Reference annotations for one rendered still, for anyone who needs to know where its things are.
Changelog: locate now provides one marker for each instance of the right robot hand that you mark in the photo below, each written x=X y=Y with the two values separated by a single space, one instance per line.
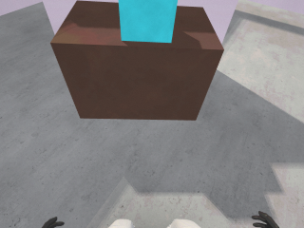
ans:
x=270 y=223

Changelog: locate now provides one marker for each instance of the pedestal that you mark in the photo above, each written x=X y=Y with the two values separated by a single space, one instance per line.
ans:
x=108 y=78

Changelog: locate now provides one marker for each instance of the left robot thigh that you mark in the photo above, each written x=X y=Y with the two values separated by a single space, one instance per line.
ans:
x=122 y=223

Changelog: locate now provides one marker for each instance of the carton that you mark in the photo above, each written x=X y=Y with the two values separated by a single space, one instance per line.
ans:
x=147 y=20

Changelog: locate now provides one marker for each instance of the left robot hand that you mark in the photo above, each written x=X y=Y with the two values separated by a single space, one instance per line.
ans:
x=51 y=223

